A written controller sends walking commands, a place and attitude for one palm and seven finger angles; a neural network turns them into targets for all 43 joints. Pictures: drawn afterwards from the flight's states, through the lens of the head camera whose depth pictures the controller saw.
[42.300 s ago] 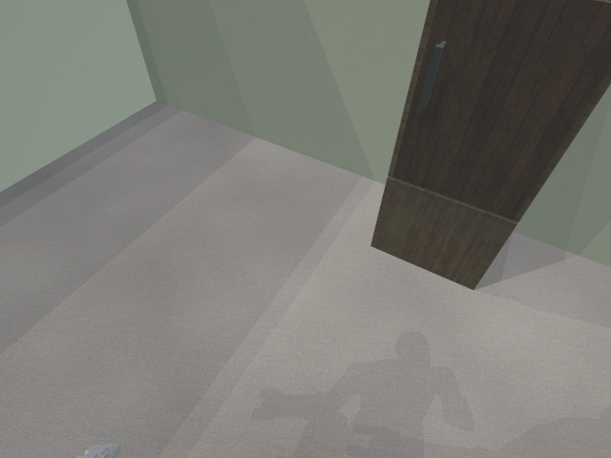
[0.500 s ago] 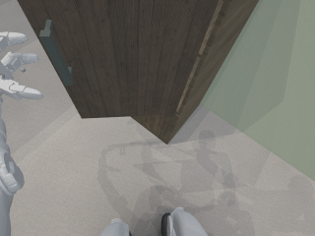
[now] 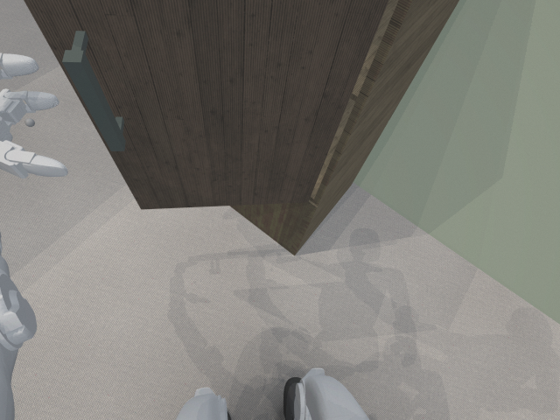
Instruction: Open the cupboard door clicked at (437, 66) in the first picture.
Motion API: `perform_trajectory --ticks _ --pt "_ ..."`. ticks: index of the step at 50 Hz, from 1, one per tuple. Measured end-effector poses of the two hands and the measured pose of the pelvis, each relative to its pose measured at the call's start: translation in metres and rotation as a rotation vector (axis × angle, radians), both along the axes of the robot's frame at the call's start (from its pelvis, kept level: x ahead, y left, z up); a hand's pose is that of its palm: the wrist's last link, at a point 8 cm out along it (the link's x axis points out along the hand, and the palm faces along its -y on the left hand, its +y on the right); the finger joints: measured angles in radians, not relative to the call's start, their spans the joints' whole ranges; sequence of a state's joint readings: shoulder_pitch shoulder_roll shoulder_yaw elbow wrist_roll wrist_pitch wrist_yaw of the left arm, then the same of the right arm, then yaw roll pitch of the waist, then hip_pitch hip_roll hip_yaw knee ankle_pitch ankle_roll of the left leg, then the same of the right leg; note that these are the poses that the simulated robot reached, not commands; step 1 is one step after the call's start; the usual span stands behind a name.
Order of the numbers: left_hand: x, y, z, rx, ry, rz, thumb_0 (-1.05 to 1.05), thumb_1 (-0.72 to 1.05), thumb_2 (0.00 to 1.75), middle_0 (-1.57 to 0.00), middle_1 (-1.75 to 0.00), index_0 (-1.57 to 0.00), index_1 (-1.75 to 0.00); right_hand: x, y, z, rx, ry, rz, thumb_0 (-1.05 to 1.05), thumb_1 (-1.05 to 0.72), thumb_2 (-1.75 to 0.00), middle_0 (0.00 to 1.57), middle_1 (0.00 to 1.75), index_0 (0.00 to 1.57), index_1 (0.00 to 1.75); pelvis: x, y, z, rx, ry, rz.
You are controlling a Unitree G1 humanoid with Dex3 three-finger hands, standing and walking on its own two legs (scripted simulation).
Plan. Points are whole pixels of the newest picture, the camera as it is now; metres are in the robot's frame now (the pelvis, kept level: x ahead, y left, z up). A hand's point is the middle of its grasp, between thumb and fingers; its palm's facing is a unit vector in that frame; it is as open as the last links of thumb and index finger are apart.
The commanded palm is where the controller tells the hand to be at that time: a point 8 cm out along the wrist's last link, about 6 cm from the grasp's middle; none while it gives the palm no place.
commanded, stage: move the hooked fingers beside the handle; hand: left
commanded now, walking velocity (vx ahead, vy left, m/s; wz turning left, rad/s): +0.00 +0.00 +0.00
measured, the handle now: (101, 97) +0.54 +0.21 +0.08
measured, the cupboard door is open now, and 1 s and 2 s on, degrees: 44 44 42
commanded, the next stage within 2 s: slide the fingers in behind the handle in 0.34 s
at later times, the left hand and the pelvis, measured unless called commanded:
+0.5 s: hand (29, 123) +0.49 +0.29 +0.09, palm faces +0.00 -1.00 -0.01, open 14.0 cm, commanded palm +0.47 +0.32 +0.08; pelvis +0.00 +0.01 +0.00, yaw +0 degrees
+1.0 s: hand (58, 124) +0.49 +0.25 +0.08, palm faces +0.01 -1.00 +0.01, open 14.1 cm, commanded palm +0.47 +0.29 +0.08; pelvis +0.00 +0.01 +0.00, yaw +0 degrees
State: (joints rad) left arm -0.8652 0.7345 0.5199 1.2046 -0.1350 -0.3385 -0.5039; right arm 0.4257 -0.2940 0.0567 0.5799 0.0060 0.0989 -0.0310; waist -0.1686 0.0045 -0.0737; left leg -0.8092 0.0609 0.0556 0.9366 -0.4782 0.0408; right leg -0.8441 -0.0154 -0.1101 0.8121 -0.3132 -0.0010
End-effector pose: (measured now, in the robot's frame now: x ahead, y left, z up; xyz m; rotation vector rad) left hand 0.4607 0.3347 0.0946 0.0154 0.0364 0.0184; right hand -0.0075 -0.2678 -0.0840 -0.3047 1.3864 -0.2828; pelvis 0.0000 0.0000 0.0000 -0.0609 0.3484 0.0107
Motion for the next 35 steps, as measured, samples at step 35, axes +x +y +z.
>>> perform_trajectory --ticks 35 --pt "0.011 -0.013 -0.011 -0.014 -0.016 -0.034 -0.01 -0.5 0.3 -0.29 -1.2 -0.3 -1.2 -0.005 0.01 -0.002 -0.003 0.025 -0.002 0.01 -0.9 -0.9 0.2 0.3 0.2 0.3 0.0 0.009 -0.004 -0.012 0.016 0.004"
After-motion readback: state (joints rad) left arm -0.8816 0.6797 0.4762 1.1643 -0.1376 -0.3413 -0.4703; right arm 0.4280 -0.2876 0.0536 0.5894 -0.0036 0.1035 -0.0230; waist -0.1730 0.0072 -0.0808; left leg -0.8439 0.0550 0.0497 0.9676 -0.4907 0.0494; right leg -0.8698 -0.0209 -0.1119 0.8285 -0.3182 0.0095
